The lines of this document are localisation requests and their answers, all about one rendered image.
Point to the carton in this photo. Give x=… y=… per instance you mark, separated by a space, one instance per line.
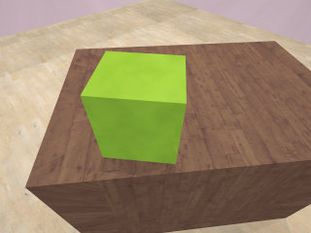
x=136 y=104

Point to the pedestal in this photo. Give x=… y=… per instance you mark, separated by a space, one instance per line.
x=244 y=153

